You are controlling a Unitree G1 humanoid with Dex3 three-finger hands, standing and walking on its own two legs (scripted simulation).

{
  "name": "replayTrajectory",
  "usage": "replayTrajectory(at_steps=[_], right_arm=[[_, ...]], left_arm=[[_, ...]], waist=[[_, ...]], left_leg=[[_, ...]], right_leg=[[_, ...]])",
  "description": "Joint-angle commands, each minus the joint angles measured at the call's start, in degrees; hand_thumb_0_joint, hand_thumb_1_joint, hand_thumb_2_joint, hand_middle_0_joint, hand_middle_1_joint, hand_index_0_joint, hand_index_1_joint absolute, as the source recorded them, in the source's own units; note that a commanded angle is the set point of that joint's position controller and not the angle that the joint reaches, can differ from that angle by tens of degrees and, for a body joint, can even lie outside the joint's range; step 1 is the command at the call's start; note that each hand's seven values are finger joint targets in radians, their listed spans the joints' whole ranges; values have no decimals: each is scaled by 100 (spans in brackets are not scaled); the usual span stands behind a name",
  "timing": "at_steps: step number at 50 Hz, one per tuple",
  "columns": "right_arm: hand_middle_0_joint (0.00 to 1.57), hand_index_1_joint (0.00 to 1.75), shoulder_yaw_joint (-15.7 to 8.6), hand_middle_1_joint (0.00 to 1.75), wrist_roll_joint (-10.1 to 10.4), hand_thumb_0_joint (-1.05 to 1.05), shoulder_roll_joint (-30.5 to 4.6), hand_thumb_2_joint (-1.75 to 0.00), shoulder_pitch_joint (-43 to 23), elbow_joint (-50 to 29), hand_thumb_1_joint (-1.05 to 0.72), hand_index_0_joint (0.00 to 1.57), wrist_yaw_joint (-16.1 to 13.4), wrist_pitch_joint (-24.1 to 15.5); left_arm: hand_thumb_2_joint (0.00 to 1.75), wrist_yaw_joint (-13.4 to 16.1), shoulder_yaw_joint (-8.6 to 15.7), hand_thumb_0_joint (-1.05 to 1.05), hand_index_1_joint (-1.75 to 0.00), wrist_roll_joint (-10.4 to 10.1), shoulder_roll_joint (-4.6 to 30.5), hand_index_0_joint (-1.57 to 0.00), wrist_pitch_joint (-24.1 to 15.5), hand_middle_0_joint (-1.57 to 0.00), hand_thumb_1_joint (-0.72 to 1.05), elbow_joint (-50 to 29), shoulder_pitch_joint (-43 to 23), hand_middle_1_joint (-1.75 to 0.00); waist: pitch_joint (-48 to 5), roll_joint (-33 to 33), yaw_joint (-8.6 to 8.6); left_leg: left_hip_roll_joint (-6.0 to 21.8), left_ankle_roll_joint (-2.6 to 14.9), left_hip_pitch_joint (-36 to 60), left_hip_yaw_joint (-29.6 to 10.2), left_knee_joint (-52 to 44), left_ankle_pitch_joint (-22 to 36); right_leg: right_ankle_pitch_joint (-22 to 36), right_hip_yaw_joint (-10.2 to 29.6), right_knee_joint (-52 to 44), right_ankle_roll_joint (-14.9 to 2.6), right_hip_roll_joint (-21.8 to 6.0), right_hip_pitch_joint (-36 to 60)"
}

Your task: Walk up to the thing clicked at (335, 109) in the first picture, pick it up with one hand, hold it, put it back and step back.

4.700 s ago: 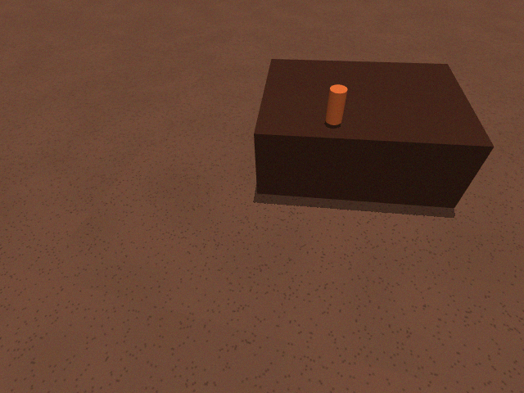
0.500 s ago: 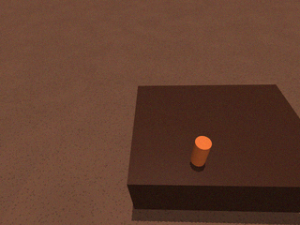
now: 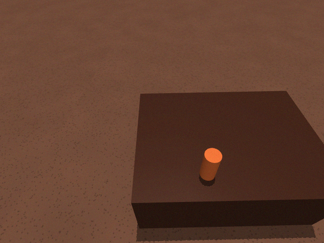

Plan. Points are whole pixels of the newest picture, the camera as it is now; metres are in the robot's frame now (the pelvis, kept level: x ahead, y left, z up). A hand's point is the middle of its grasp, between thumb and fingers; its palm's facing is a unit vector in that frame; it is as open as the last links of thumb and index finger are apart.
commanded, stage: walk up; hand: right
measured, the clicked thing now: (210, 165) +0.51 -0.20 -0.31
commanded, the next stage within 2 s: stand in 0.34 s
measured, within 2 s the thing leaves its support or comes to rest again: neither
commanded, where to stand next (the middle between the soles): +0.06 -0.01 m, yaw +0 degrees
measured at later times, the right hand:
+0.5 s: hand out of the picture +0.10 -0.25 -0.15, palm faces -0.02 +0.94 -0.34, open 7.4 cm
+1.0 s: hand out of the picture +0.08 -0.25 -0.16, palm faces -0.02 +0.94 -0.33, open 7.4 cm
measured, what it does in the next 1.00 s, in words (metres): stands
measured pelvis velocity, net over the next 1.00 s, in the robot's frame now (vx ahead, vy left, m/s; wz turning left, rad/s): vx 0.00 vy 0.00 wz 0.00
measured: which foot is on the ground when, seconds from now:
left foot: down 0.00-1.00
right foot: down 0.00-1.00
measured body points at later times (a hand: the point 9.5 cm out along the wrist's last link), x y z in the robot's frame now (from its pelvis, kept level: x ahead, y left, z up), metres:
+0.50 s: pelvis +0.01 +0.00 +0.00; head +0.02 +0.00 +0.45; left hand +0.08 +0.30 -0.13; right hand +0.10 -0.30 -0.13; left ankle +0.02 +0.13 -0.75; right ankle -0.01 -0.13 -0.75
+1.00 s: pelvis +0.00 +0.00 +0.00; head +0.01 +0.00 +0.45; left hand +0.08 +0.30 -0.13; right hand +0.08 -0.30 -0.13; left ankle +0.02 +0.13 -0.75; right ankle -0.01 -0.13 -0.75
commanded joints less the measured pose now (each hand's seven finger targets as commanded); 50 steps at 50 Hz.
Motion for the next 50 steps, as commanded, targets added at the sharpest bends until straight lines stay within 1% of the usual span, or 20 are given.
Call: replayTrajectory(at_steps=[1, 6, 9, 12, 16, 17, 20, 23, 25, 27, 28, 34, 36, 40, 43, 44, 45, 46, 47, 50], right_arm=[[20, 30, -228, 30, 8, 0, -1256, -90, -282, -370, -90, 20, -74, -156], [20, 30, -237, 30, 9, 0, -1243, -90, -355, -385, -90, 20, -76, -144], [20, 30, -250, 30, 7, 0, -1232, -90, -334, -380, -90, 20, -72, -137], [20, 30, -238, 30, 5, 0, -1220, -90, -380, -391, -90, 20, -65, -130], [20, 30, -238, 30, 7, 0, -1193, -90, -376, -412, -90, 20, -56, -115], [20, 30, -231, 30, 6, 0, -1202, -90, -423, -422, -90, 20, -50, -79], [20, 30, -227, 30, 22, 0, -1188, -90, -406, -396, -90, 20, -38, -46], [20, 30, -221, 30, 29, 0, -1214, -90, -411, -392, -90, 20, -19, -38], [20, 30, -211, 30, 24, 0, -1192, -90, -396, -384, -90, 20, -12, -29], [20, 30, -205, 30, 26, 0, -1199, -90, -407, -381, -90, 20, -10, -27], [20, 30, -204, 30, 15, 0, -1203, -90, -365, -367, -90, 20, -13, -32], [20, 30, -204, 30, 22, 0, -1219, -90, -394, -372, -90, 20, -7, -38], [20, 30, -199, 30, 22, 0, -1210, -90, -382, -372, -90, 20, -14, -34], [20, 30, -207, 30, 18, 0, -1208, -90, -334, -362, -90, 20, 5, -18], [20, 30, -221, 30, 14, 0, -1246, -90, -358, -367, -90, 20, 6, -36], [20, 30, -211, 30, 10, 0, -1221, -90, -335, -349, -90, 20, 7, -37], [20, 30, -215, 30, 13, 0, -1244, -90, -308, -339, -90, 20, 8, -35], [20, 30, -220, 30, 10, 0, -1220, -90, -299, -348, -90, 20, 6, -32], [20, 30, -219, 30, 10, 0, -1238, -90, -312, -351, -90, 20, 9, -31], [20, 30, -215, 30, 10, 0, -1195, -90, -277, -351, -90, 20, 11, -29]], left_arm=[[90, 66, 214, 0, -30, 17, 1202, -20, -129, -20, 90, -328, -252, -30], [90, 72, 194, 0, -30, 16, 1175, -20, -125, -20, 90, -306, -192, -30], [90, 74, 201, 0, -30, 31, 1195, -20, -130, -20, 90, -315, -195, -30], [90, 77, 182, 0, -30, 14, 1171, -20, -132, -20, 90, -315, -165, -30], [90, 90, 194, 0, -30, 27, 1186, -20, -146, -20, 90, -314, -99, -30], [90, 116, 162, 0, -30, 37, 1263, -20, -205, -20, 90, -368, -105, -30], [90, 148, 157, 0, -30, 26, 1261, -20, -240, -20, 90, -337, -115, -30], [90, 152, 136, 0, -30, 17, 1268, -20, -264, -20, 90, -338, -67, -30], [90, 161, 128, 0, -30, 19, 1284, -20, -267, -20, 90, -344, -38, -30], [90, 164, 117, 0, -30, 12, 1266, -20, -264, -20, 90, -345, -70, -30], [90, 157, 116, 0, -30, 19, 1284, -20, -262, -20, 90, -370, -72, -30], [90, 160, 104, 0, -30, 24, 1293, -20, -262, -20, 90, -373, -44, -30], [90, 159, 104, 0, -30, 25, 1298, -20, -255, -20, 90, -375, -18, -30], [90, 164, 98, 0, -30, 25, 1305, -20, -255, -20, 90, -372, -27, -30], [90, 145, 93, 0, -30, 26, 1279, -20, -244, -20, 90, -396, -5, -30], [90, 149, 96, 0, -30, 15, 1292, -20, -243, -20, 90, -380, -1, -30], [90, 142, 97, 0, -30, 20, 1299, -20, -249, -20, 90, -386, 25, -30], [90, 147, 107, 0, -30, 21, 1332, -20, -237, -20, 90, -393, -7, -30], [90, 145, 96, 0, -30, 27, 1305, -20, -243, -20, 90, -397, 23, -30], [90, 145, 101, 0, -30, 34, 1343, -20, -245, -20, 90, -392, 56, -30]], waist=[[-533, 106, 15], [-432, 18, 16], [-505, -36, -5], [-358, 20, 14], [-479, -35, 18], [-431, 67, 10], [-504, -15, -9], [-510, 10, -6], [-518, 16, -7], [-442, 51, -7], [-538, 89, -9], [-547, 86, 12], [-428, 87, 12], [-290, -87, 1], [-410, 66, 13], [-295, 55, 9], [-339, 93, 14], [-348, 40, -8], [-290, 121, 8], [-278, -4, 4]], left_leg=[[565, 211, 218, -482, -378, 554], [534, 210, 294, -461, -360, 574], [543, 211, 410, -427, -340, 599], [506, 191, 340, -436, -378, 520], [515, 204, 470, -400, -318, 639], [583, 179, 442, -444, -324, 849], [589, 187, 507, -441, -304, 1018], [583, 191, 531, -427, -308, 909], [588, 182, 523, -443, -325, 975], [572, 175, 468, -439, -365, 837], [592, 175, 516, -428, -383, 847], [599, 192, 507, -448, -386, 997], [588, 187, 469, -448, -445, 781], [567, 179, 348, -483, -498, 538], [571, 188, 442, -454, -478, 542], [540, 155, 318, -477, -534, 499], [560, 184, 358, -467, -523, 379], [546, 174, 320, -483, -554, 315], [547, 180, 302, -480, -549, 254], [554, 191, 331, -510, -538, 227]], right_leg=[[550, 422, -335, -236, -535, 12], [594, 434, -413, -209, -520, -131], [607, 433, -401, -220, -531, -135], [613, 462, -442, -196, -525, -201], [680, 466, -448, -198, -527, -156], [789, 473, -471, -187, -618, -149], [1007, 455, -447, -182, -625, -67], [953, 469, -499, -163, -641, -32], [1021, 444, -491, -161, -644, -25], [865, 463, -523, -163, -640, -59], [861, 470, -500, -178, -653, -14], [975, 436, -481, -179, -652, 40], [742, 430, -522, -165, -635, -74], [483, 418, -595, -158, -616, -146], [488, 430, -557, -188, -624, -110], [444, 434, -578, -183, -609, -110], [388, 461, -600, -190, -637, -104], [308, 444, -570, -200, -613, -130], [291, 447, -590, -186, -619, -159], [225, 454, -583, -194, -628, -207]])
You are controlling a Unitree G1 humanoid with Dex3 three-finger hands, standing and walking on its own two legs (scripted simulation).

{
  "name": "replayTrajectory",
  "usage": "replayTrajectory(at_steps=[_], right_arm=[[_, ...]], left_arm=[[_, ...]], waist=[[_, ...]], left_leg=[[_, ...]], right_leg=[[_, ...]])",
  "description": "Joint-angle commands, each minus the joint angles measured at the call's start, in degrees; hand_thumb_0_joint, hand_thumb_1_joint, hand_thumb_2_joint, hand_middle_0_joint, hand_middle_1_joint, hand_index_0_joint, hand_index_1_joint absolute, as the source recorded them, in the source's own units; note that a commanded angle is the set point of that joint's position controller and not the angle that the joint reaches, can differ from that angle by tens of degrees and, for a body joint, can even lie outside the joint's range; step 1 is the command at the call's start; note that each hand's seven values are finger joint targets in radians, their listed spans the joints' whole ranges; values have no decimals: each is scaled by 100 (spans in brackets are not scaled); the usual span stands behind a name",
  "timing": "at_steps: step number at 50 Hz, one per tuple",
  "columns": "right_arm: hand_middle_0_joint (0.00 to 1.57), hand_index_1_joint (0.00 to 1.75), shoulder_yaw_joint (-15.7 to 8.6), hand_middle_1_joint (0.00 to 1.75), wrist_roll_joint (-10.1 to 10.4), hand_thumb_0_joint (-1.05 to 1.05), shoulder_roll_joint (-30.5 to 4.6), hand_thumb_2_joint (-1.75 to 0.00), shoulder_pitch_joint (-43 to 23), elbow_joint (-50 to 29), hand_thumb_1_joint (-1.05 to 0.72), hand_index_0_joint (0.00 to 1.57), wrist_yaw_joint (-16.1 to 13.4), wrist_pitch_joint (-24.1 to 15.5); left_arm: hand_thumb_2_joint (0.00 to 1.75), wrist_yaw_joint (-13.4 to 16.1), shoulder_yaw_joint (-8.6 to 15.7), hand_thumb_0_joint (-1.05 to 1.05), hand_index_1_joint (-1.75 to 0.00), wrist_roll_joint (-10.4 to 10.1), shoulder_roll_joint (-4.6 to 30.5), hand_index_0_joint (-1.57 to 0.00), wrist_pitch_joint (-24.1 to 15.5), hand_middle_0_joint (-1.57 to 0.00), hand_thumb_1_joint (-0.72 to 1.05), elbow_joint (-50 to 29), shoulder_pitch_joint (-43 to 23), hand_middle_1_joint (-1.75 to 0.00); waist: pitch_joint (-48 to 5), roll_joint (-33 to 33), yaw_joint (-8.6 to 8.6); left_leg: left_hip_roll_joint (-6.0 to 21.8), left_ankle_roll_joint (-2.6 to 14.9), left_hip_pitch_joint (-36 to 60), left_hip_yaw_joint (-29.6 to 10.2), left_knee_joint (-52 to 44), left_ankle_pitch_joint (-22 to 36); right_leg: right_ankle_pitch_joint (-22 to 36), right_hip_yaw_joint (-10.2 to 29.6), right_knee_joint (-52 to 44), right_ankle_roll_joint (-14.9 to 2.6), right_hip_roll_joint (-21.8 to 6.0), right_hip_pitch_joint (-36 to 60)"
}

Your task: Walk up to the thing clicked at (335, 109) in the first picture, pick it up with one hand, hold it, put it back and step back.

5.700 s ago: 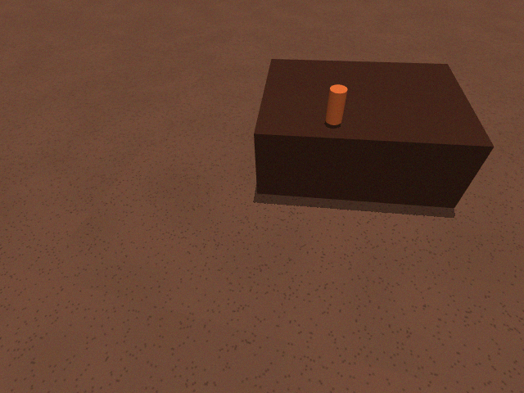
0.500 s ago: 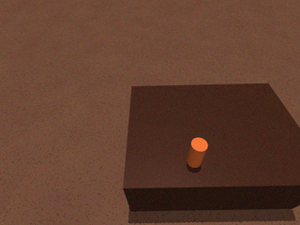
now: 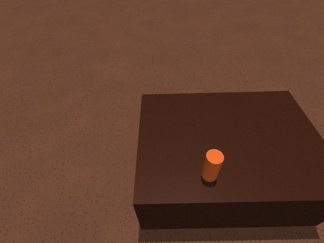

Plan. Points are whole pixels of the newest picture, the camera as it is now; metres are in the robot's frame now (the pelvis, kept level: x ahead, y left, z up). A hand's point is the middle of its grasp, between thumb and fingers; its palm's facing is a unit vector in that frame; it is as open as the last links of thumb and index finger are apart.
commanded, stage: stand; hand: right
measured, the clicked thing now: (211, 166) +0.51 -0.20 -0.31
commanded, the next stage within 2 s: go down in 1.54 s
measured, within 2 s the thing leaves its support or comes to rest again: neither
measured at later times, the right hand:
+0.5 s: hand out of the picture +0.09 -0.25 -0.16, palm faces -0.03 +0.94 -0.34, open 7.4 cm
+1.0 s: hand out of the picture +0.10 -0.25 -0.16, palm faces -0.03 +0.94 -0.34, open 7.4 cm
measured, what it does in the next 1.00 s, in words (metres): stands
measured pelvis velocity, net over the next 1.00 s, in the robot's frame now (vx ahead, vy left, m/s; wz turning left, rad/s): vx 0.02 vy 0.00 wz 0.01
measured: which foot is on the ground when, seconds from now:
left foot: down 0.00-1.00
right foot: down 0.00-1.00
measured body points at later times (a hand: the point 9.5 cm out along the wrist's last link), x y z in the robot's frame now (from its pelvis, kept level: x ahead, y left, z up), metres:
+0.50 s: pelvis +0.01 +0.00 +0.00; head +0.02 +0.00 +0.45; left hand +0.08 +0.30 -0.13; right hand +0.09 -0.30 -0.13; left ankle +0.02 +0.13 -0.75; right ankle -0.01 -0.14 -0.75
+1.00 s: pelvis +0.02 +0.00 +0.00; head +0.03 +0.00 +0.45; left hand +0.09 +0.30 -0.13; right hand +0.10 -0.30 -0.13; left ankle +0.02 +0.13 -0.75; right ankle -0.01 -0.14 -0.75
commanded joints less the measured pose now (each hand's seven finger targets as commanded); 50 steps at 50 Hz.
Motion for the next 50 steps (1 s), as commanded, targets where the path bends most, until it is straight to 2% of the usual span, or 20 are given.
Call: replayTrajectory(at_steps=[1, 10, 14, 16, 19, 21, 24, 28, 31, 34, 39, 43, 46, 50], right_arm=[[20, 30, -222, 30, -7, 0, -1251, -90, -304, -365, -90, 20, -64, -133], [20, 30, -220, 30, 2, 0, -1245, -90, -257, -374, -90, 20, -82, -141], [20, 30, -217, 30, 4, 0, -1262, -90, -248, -362, -90, 20, -89, -130], [20, 30, -208, 30, 5, 0, -1203, -90, -243, -376, -90, 20, -84, -127], [20, 30, -208, 30, 2, 0, -1218, -90, -230, -379, -90, 20, -81, -118], [20, 30, -207, 30, -3, 0, -1227, -90, -227, -393, -90, 20, -83, -121], [20, 30, -219, 30, 2, 0, -1247, -90, -239, -410, -90, 20, -84, -135], [20, 30, -223, 30, -1, 0, -1255, -90, -241, -424, -90, 20, -89, -142], [20, 30, -207, 30, 2, 0, -1220, -90, -224, -423, -90, 20, -97, -138], [20, 30, -210, 30, 7, 0, -1216, -90, -289, -431, -90, 20, -96, -139], [20, 30, -211, 30, -3, 0, -1196, -90, -278, -438, -90, 20, -101, -133], [20, 30, -221, 30, 3, 0, -1206, -90, -236, -439, -90, 20, -90, -112], [20, 30, -221, 30, 7, 0, -1225, -90, -265, -444, -90, 20, -96, -124], [20, 30, -214, 30, 9, 0, -1207, -90, -246, -439, -90, 20, -99, -130]], left_arm=[[90, 74, 213, 0, -30, 15, 1249, -20, -137, -20, 90, -332, -197, -30], [90, 87, 188, 0, -30, 15, 1233, -20, -152, -20, 90, -351, -150, -30], [90, 87, 176, 0, -30, 5, 1199, -20, -133, -20, 90, -340, -128, -30], [90, 92, 188, 0, -30, 5, 1245, -20, -131, -20, 90, -337, -145, -30], [90, 93, 195, 0, -30, 12, 1249, -20, -131, -20, 90, -325, -150, -30], [90, 92, 210, 0, -30, 15, 1260, -20, -127, -20, 90, -334, -144, -30], [90, 90, 204, 0, -30, 16, 1231, -20, -137, -20, 90, -357, -112, -30], [90, 98, 206, 0, -30, 14, 1235, -20, -151, -20, 90, -381, -136, -30], [90, 96, 220, 0, -30, 10, 1258, -20, -131, -20, 90, -367, -177, -30], [90, 98, 204, 0, -30, 11, 1223, -20, -133, -20, 90, -361, -136, -30], [90, 104, 220, 0, -30, 19, 1243, -20, -122, -20, 90, -372, -157, -30], [90, 109, 215, 0, -30, 21, 1236, -20, -142, -20, 90, -377, -125, -30], [90, 107, 217, 0, -30, 9, 1247, -20, -144, -20, 90, -388, -122, -30], [90, 105, 221, 0, -30, 11, 1244, -20, -139, -20, 90, -403, -110, -30]], waist=[[-316, 34, -7], [-520, 1, -4], [-408, 96, 0], [-367, -59, -13], [-269, 0, -19], [-330, 54, -9], [-354, 28, 9], [-536, 36, 2], [-448, 49, -12], [-416, -33, 13], [-408, -86, 5], [-419, -135, -17], [-502, 10, -7], [-493, -19, 5]], left_leg=[[607, 196, 218, -534, -289, 168], [633, 204, 370, -504, -145, 891], [598, 186, 305, -474, -181, 722], [605, 167, 283, -503, -203, 715], [587, 181, 194, -513, -239, 413], [598, 201, 254, -502, -226, 610], [591, 177, 286, -499, -209, 640], [633, 193, 411, -488, -107, 1051], [610, 195, 324, -491, -177, 809], [624, 168, 381, -506, -161, 1073], [612, 163, 345, -490, -183, 866], [598, 173, 366, -477, -155, 868], [611, 177, 468, -462, -103, 1139], [635, 174, 502, -450, -92, 1195]], right_leg=[[248, 465, -411, -216, -602, -286], [860, 406, -293, -199, -622, -114], [700, 400, -330, -205, -601, -163], [652, 383, -317, -218, -593, -161], [434, 405, -374, -206, -602, -181], [623, 418, -344, -215, -625, -157], [611, 386, -357, -199, -601, -184], [1051, 386, -303, -205, -645, -16], [823, 390, -316, -215, -633, -29], [1003, 345, -300, -208, -611, -75], [795, 339, -316, -204, -607, -81], [870, 333, -341, -207, -605, -78], [1173, 368, -296, -219, -630, -22], [1213, 366, -283, -233, -634, -32]])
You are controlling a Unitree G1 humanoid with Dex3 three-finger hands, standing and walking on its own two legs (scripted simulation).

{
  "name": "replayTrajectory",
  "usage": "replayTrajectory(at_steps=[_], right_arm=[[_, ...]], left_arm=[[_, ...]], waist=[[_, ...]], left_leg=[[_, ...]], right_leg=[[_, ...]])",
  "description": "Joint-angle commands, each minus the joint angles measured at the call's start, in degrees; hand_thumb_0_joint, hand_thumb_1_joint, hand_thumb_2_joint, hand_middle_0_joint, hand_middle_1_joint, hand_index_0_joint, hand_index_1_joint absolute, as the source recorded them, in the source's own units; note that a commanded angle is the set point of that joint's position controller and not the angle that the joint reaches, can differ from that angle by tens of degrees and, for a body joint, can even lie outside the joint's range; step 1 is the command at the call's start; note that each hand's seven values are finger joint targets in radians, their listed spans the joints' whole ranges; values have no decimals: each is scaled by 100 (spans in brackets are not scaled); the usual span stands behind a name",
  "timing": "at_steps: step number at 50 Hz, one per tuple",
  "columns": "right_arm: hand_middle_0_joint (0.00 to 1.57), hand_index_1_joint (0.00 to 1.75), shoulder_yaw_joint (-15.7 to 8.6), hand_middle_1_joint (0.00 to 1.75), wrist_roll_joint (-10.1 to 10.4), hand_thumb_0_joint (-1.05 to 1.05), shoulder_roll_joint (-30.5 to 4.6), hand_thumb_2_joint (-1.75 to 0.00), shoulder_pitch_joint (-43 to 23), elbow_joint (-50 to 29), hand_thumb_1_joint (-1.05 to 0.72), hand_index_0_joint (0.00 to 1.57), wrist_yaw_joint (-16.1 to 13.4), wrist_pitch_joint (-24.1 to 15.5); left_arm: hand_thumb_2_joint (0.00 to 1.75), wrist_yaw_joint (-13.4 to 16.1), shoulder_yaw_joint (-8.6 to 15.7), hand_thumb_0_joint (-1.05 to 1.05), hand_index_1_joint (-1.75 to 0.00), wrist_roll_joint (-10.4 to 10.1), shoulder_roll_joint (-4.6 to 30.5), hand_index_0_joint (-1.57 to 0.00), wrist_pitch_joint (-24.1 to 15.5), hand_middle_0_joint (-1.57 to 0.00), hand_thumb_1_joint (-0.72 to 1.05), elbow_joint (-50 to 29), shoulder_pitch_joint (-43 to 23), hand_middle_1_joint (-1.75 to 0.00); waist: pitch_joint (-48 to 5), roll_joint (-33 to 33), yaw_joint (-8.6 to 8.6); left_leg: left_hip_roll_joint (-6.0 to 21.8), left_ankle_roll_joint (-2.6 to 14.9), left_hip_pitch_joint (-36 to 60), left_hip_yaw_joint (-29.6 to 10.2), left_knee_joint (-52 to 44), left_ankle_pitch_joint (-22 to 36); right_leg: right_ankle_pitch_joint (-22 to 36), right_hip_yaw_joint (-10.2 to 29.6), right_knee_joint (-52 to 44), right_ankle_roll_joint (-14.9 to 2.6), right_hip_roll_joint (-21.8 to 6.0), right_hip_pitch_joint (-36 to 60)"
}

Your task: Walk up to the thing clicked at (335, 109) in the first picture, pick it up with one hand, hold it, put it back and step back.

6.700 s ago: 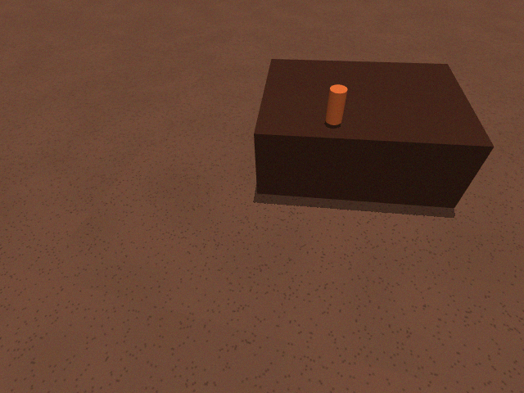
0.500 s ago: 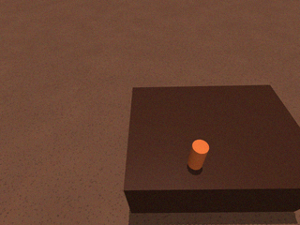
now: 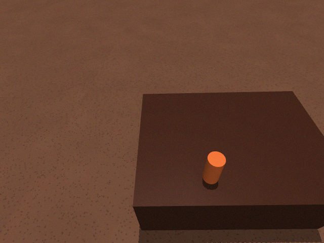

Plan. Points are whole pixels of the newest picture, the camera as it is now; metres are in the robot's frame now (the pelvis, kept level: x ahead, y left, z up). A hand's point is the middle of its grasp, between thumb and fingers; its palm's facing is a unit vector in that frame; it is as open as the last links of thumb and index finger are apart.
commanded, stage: stand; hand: right
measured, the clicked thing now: (213, 168) +0.49 -0.20 -0.31
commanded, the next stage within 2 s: go down in 0.54 s
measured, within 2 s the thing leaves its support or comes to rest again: neither
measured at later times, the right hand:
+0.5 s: hand out of the picture +0.07 -0.25 -0.16, palm faces -0.02 +0.94 -0.34, open 7.4 cm
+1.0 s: hand out of the picture +0.15 -0.26 -0.15, palm faces +0.04 +0.94 -0.33, open 13.5 cm
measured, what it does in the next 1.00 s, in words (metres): stands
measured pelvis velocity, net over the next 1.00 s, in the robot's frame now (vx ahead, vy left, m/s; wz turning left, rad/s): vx -0.02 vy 0.00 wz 0.00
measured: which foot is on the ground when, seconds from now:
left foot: down 0.00-1.00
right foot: down 0.00-1.00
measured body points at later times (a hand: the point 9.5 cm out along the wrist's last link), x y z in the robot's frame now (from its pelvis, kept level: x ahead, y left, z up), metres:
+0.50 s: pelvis +0.00 +0.00 +0.00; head +0.01 +0.00 +0.45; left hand +0.07 +0.30 -0.13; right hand +0.07 -0.30 -0.13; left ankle +0.00 +0.14 -0.75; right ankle -0.03 -0.13 -0.75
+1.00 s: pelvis -0.02 +0.00 -0.01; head +0.02 -0.01 +0.43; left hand +0.09 +0.26 -0.13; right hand +0.15 -0.31 -0.13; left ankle +0.00 +0.14 -0.75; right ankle -0.03 -0.13 -0.75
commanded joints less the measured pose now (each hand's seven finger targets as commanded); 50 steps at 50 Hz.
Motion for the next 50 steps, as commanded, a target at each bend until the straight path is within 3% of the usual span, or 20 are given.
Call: replayTrajectory(at_steps=[1, 10, 31, 32, 33, 34, 35, 36, 38, 39, 40, 41, 43, 45, 48, 50], right_arm=[[20, 30, -228, 30, -3, 0, -1215, -90, -217, -358, -90, 20, -74, -128], [20, 30, -222, 30, 3, 0, -1257, -90, -228, -375, -90, 20, -80, -120], [20, 30, -225, 30, -25, 0, -1230, -90, -117, -375, -90, 20, -75, -128], [12, 22, -235, 22, -30, 0, -1260, -82, -107, -376, -82, 12, -79, -127], [5, 14, -448, 14, 288, 0, -352, -74, -2117, -2386, -74, 4, -135, -639], [4, 6, -442, 6, 175, 0, -560, -66, -2426, -1827, -66, 4, -140, -578], [4, 6, -629, 6, 105, 0, -767, -58, -1646, -1144, -58, 3, -129, -413], [4, 6, -808, 6, 56, 0, -957, -50, -1263, -843, -50, 4, -74, -316], [6, 5, -1271, 5, -109, 0, -1725, -34, -1591, -1080, -34, 5, -39, -279], [6, 5, -1325, 5, -200, 0, -1717, -26, -1480, -1048, -26, 5, 16, -217], [7, 5, -1279, 5, -363, 0, -1475, -20, -1052, -780, -23, 5, 83, -116], [7, 4, -1425, 4, -478, 0, -1504, -18, -548, -797, -20, 6, 125, -17], [8, 4, -1465, 4, -566, 0, -1466, -13, -438, -1091, -10, 6, 159, 223], [9, 3, -1251, 3, -552, 0, -1217, -9, -806, -1476, 3, 7, 181, 527], [7, 4, -1070, 4, -414, 0, -887, -7, -613, -1866, 20, 6, 234, 1007], [6, 5, -1008, 5, -356, 0, -858, -6, -579, -2304, 33, 5, 278, 1205]], left_arm=[[90, 82, 228, 0, -30, 9, 1270, -20, -126, -20, 90, -348, -168, -30], [90, 76, 222, 0, -30, 19, 1203, -20, -109, -20, 90, -314, -131, -30], [90, 74, 230, 0, -30, 9, 1264, -20, -112, -20, 90, -367, -181, -30], [87, 69, 233, 0, -28, 20, 1255, -19, -112, -19, 85, -370, -164, -28], [92, 168, 126, 0, -32, -285, 343, -22, -386, -21, 93, -1935, -114, -32], [92, 221, 147, 0, -32, -342, 484, -21, -369, -21, 90, -1672, 125, -31], [93, 217, 217, 0, -32, -335, 597, -21, -316, -21, 91, -1668, 199, -31], [94, 214, 290, 0, -32, -327, 622, -20, -256, -21, 94, -1687, 271, -31], [91, 337, 418, 0, -31, -319, 708, -21, -258, -21, 89, -2026, 597, -31], [92, 344, 437, 0, -31, -281, 616, -20, -264, -21, 89, -2100, 696, -30], [91, 340, 461, 0, -31, -233, 546, -20, -247, -20, 89, -2126, 869, -30], [90, 320, 486, 0, -30, -192, 507, -20, -255, -20, 90, -2249, 863, -30], [88, 324, 443, 0, -30, -192, 449, -20, -288, -20, 90, -2573, 664, -30], [87, 330, 381, 0, -29, -228, 392, -20, -332, -20, 91, -2761, 460, -30], [88, 328, 344, 0, -30, -294, 363, -20, -409, -20, 90, -3066, 267, -30], [89, 323, 329, 0, -31, -310, 362, -20, -471, -20, 89, -3143, 261, -30]], waist=[[-541, -23, -34], [-295, 0, -13], [-357, -45, -47], [-433, 3, -32], [24, -65, 560], [-119, 125, 332], [-74, 107, 240], [-82, 182, 162], [-1232, 46, 138], [-1495, 118, 53], [-1493, 95, 48], [-1602, 67, -145], [-1683, -331, -289], [-1278, -484, -254], [-890, -242, -125], [-810, -279, -91]], left_leg=[[627, 201, 411, -419, -88, 1357], [602, 216, 265, -426, -172, 961], [598, 201, 248, -422, -186, 911], [609, 228, 281, -399, -165, 874], [-215, 85, -798, 68, 148, 481], [-227, 74, -619, 111, 181, 354], [-209, 88, -727, 110, 272, 98], [-174, 84, -813, 104, 407, 77], [-108, 102, -418, 60, 640, 525], [-100, 94, -269, 40, 737, 751], [-128, 123, -335, 61, 829, 812], [-112, 138, -210, 55, 848, 919], [-125, 188, -90, 100, 853, 902], [-163, 218, -346, 133, 763, 499], [-231, 223, -650, 206, 694, -12], [-268, 236, -833, 235, 748, -181]], right_leg=[[1367, 404, -221, -223, -635, -122], [981, 420, -319, -192, -620, -238], [924, 440, -316, -219, -607, -213], [937, 461, -301, -229, -631, -165], [391, -151, 170, -238, 164, -869], [304, -119, 197, -223, 170, -823], [104, -119, 312, -235, 209, -1017], [147, -135, 503, -226, 245, -1153], [615, -118, 763, -188, 279, -996], [849, -141, 891, -181, 282, -1108], [962, -121, 943, -156, 285, -1164], [1111, -162, 997, -144, 302, -1240], [1191, -172, 966, -78, 294, -1261], [830, -129, 877, -71, 248, -1453], [275, -72, 813, -121, 177, -1642], [113, -19, 828, -117, 146, -1732]])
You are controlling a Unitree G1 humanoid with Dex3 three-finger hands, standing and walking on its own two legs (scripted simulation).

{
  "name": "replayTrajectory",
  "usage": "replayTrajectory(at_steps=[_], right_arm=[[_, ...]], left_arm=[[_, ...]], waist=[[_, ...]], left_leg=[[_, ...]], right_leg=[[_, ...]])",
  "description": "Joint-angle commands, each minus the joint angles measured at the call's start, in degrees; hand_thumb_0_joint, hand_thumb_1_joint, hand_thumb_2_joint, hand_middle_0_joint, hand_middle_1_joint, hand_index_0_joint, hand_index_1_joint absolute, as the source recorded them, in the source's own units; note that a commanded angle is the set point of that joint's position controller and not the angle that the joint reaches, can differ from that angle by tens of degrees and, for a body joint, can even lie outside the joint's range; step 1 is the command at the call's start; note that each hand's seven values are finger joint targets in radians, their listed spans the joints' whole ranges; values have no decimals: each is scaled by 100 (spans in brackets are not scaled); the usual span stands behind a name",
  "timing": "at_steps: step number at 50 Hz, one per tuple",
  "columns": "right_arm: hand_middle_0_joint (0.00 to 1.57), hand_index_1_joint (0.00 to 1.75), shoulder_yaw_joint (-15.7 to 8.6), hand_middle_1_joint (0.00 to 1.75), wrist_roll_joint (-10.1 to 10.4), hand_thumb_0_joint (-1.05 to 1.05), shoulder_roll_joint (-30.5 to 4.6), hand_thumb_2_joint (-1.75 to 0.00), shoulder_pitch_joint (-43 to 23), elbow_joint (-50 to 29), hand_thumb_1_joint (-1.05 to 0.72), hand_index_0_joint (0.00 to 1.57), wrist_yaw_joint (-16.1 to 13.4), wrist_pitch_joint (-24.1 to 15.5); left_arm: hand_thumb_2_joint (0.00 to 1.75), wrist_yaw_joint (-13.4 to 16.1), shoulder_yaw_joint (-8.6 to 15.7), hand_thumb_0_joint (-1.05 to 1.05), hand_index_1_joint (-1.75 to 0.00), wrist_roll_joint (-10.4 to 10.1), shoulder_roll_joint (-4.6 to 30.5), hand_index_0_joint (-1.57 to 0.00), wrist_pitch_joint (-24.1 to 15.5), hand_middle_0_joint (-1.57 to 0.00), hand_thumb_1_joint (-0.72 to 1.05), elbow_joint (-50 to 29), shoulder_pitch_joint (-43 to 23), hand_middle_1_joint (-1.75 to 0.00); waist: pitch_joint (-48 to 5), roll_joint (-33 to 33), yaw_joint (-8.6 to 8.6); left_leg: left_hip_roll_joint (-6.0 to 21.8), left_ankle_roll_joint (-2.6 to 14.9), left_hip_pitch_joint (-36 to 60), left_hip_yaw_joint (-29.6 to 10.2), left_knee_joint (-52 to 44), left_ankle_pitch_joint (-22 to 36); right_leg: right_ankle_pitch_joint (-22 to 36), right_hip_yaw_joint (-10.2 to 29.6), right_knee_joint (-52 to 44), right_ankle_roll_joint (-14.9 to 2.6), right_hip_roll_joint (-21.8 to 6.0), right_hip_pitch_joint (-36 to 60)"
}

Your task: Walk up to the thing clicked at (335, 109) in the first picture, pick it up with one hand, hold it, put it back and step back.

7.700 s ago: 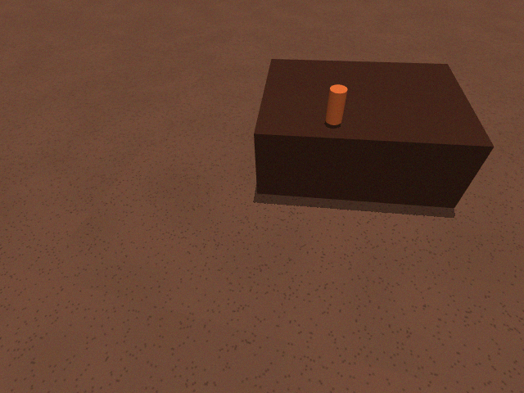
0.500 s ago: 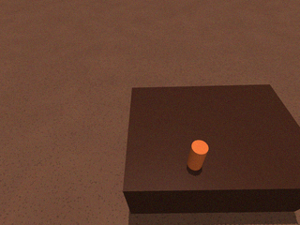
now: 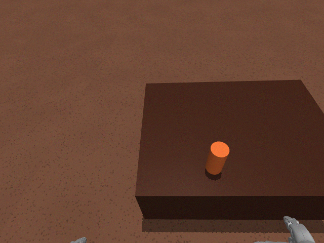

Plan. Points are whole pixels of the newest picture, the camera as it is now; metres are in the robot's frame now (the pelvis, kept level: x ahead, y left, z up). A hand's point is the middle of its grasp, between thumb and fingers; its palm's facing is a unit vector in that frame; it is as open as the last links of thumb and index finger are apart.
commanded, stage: go down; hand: right
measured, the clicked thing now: (216, 158) +0.51 -0.19 -0.30
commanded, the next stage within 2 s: none
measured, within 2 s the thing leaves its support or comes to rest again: neither
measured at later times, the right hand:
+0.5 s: hand (278, 241) +0.17 -0.27 -0.14, palm faces +0.05 +0.95 -0.32, open 17.6 cm
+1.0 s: hand out of the picture +0.15 -0.27 -0.13, palm faces +0.09 +0.94 -0.32, open 17.6 cm
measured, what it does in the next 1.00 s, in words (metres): stands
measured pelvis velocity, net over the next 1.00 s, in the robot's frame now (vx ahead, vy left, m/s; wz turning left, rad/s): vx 0.01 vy -0.01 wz -0.04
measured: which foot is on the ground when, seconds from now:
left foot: down 0.00-1.00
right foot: down 0.00-1.00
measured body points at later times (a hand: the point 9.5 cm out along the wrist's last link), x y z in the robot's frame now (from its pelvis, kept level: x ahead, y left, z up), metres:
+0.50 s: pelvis +0.02 -0.01 -0.02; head +0.06 -0.02 +0.42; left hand +0.17 +0.24 -0.12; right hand +0.17 -0.32 -0.11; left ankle +0.02 +0.14 -0.73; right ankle -0.01 -0.13 -0.73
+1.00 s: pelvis +0.01 -0.01 -0.05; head +0.05 -0.02 +0.40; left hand +0.18 +0.24 -0.12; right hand +0.15 -0.32 -0.11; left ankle +0.02 +0.14 -0.73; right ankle -0.01 -0.13 -0.73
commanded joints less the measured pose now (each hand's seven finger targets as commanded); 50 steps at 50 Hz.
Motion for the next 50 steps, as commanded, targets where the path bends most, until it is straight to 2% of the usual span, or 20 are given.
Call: replayTrajectory(at_steps=[1, 5, 11, 17, 19, 20, 21, 25, 27, 30, 33, 35, 37, 41, 42, 43, 45, 47, 49, 50], right_arm=[[5, 5, -155, 5, 94, 0, -934, -6, 205, -1155, 39, 5, 53, 442], [3, 6, -259, 6, 72, 0, -1071, -5, 51, -1772, 53, 4, 54, 546], [2, 6, -429, 6, -14, 0, -1131, -4, 299, -2404, 61, 3, -130, 410], [4, 5, -288, 5, 171, 0, -967, -2, 789, -3108, 61, 4, -107, 633], [4, 6, -306, 6, 184, 0, -1061, -2, 1000, -3283, 61, 4, -86, 747], [3, 6, -110, 6, 217, 0, -806, -3, 1230, -3151, 61, 4, -32, 857], [3, 6, -122, 6, 241, 0, -843, -3, 1177, -3260, 61, 4, -13, 945], [4, 6, -234, 6, 286, 0, -999, -3, 1405, -3543, 61, 4, 21, 1250], [4, 6, -192, 6, 287, 0, -899, -3, 1561, -3663, 59, 4, 23, 1364], [3, 6, -373, 6, 297, 0, -1071, -4, 1658, -4110, 61, 3, -5, 1481], [3, 6, -514, 6, 290, 0, -1218, -4, 1589, -4503, 61, 3, -44, 1514], [3, 6, -443, 6, 321, 0, -1072, -4, 1686, -4623, 60, 3, -26, 1553], [3, 6, -571, 6, 339, 0, -1192, -4, 1753, -4798, 61, 3, -17, 1574], [4, 6, -550, 6, 383, 0, -1192, -4, 1974, -5072, 58, 4, 72, 1625], [4, 6, -469, 6, 416, 0, -1077, -4, 2015, -5036, 59, 4, 103, 1648], [4, 6, -660, 6, 408, 0, -1289, -4, 1978, -5226, 59, 4, 84, 1640], [4, 6, -483, 6, 440, 0, -1079, -4, 2024, -5119, 59, 4, 128, 1697], [4, 6, -606, 6, 455, 0, -1203, -4, 2074, -5274, 59, 4, 128, 1724], [4, 6, -667, 6, 481, 0, -1258, -3, 2107, -5422, 60, 4, 142, 1723], [4, 6, -560, 6, 475, 0, -1146, -4, 2289, -5261, 59, 4, 151, 1763]], left_arm=[[89, 72, 277, 0, -31, -45, 1004, -20, -376, -20, 89, -1005, -444, -30], [89, 83, 276, 0, -30, 10, 943, -20, -496, -20, 89, -1026, -340, -30], [90, 196, 281, 0, -31, 136, 876, -19, -779, -20, 89, -909, -110, -30], [91, 311, 298, 0, -31, 158, 910, -19, -874, -20, 89, -961, -61, -30], [90, 347, 281, 0, -31, 148, 882, -19, -873, -20, 89, -1003, -76, -30], [90, 350, 280, 0, -31, 142, 868, -19, -878, -20, 89, -1000, -75, -30], [90, 338, 263, 0, -31, 128, 874, -19, -886, -20, 89, -1040, -117, -30], [89, 337, 223, 0, -30, 88, 869, -20, -894, -20, 90, -1268, -260, -30], [89, 346, 234, 0, -30, 83, 872, -20, -911, -20, 91, -1329, -213, -30], [89, 349, 249, 0, -30, 85, 863, -20, -936, -20, 90, -1427, -166, -30], [90, 387, 173, 0, -30, 91, 776, -19, -978, -19, 90, -1555, -190, -30], [90, 423, 213, 0, -30, 96, 799, -19, -1013, -19, 90, -1539, -160, -30], [90, 461, 211, 0, -30, 95, 807, -19, -1059, -20, 90, -1585, -147, -30], [90, 541, 193, 0, -30, 97, 813, -19, -1120, -20, 90, -1625, -132, -30], [90, 560, 216, 0, -30, 93, 844, -19, -1136, -20, 89, -1619, -125, -30], [90, 572, 209, 0, -30, 95, 818, -19, -1163, -20, 89, -1668, -136, -30], [90, 607, 164, 0, -30, 90, 794, -19, -1194, -20, 90, -1682, -165, -30], [89, 635, 180, 0, -30, 92, 814, -19, -1233, -20, 89, -1724, -184, -30], [90, 664, 182, 0, -30, 98, 790, -19, -1284, -20, 90, -1725, -135, -30], [89, 671, 172, 0, -30, 90, 801, -19, -1300, -20, 90, -1708, -134, -30]], waist=[[-465, -293, -212], [-619, -74, -70], [-1333, -397, -20], [-1618, -642, 17], [-1459, -661, -16], [-1345, -494, 44], [-1258, -563, 31], [-1093, -490, -73], [-1201, -322, -34], [-1510, -400, -84], [-1555, -431, -42], [-1561, -432, 14], [-1597, -581, 10], [-1563, -667, 6], [-1431, -611, 49], [-1574, -630, 7], [-1379, -485, 88], [-1346, -516, 47], [-1471, -482, 15], [-1442, -508, 30]], left_leg=[[-239, 223, 374, 257, -294, 21], [-222, 167, 240, 218, -138, 0], [-172, 159, 108, 190, 518, 734], [-215, 170, -112, 287, 887, 1094], [-227, 183, -169, 330, 944, 1059], [-247, 165, -249, 367, 976, 1058], [-265, 168, -332, 390, 1018, 978], [-242, 164, -405, 393, 1065, 634], [-247, 149, -443, 395, 1171, 732], [-220, 146, -414, 357, 1337, 989], [-195, 125, -554, 311, 1423, 920], [-199, 125, -688, 315, 1477, 779], [-182, 133, -759, 310, 1508, 655], [-203, 150, -945, 352, 1625, 464], [-216, 139, -1041, 375, 1621, 344], [-200, 141, -975, 365, 1628, 393], [-210, 126, -1130, 365, 1610, 160], [-201, 125, -1165, 361, 1578, -13], [-191, 121, -1073, 374, 1599, 65], [-200, 130, -1123, 380, 1638, 68]], right_leg=[[514, -63, -527, -105, 217, -308], [430, -43, -293, -175, 232, -308], [1219, 9, 310, -115, 213, -214], [2067, 131, 681, 3, 130, -194], [2162, 167, 755, 32, 104, -324], [2206, 189, 805, 32, 92, -416], [2251, 229, 808, 56, 61, -499], [1557, 207, 877, 6, 108, -878], [1594, 214, 1005, -16, 118, -902], [1892, 217, 1249, -12, 142, -900], [1559, 199, 1373, -52, 174, -1081], [1390, 216, 1433, -67, 172, -1136], [1233, 219, 1465, -69, 187, -1196], [1200, 290, 1509, -43, 152, -1276], [1065, 318, 1503, -45, 147, -1368], [1038, 308, 1530, -58, 158, -1362], [705, 313, 1538, -85, 146, -1498], [457, 303, 1543, -100, 169, -1605], [544, 308, 1576, -111, 175, -1570], [583, 321, 1569, -93, 171, -1591]])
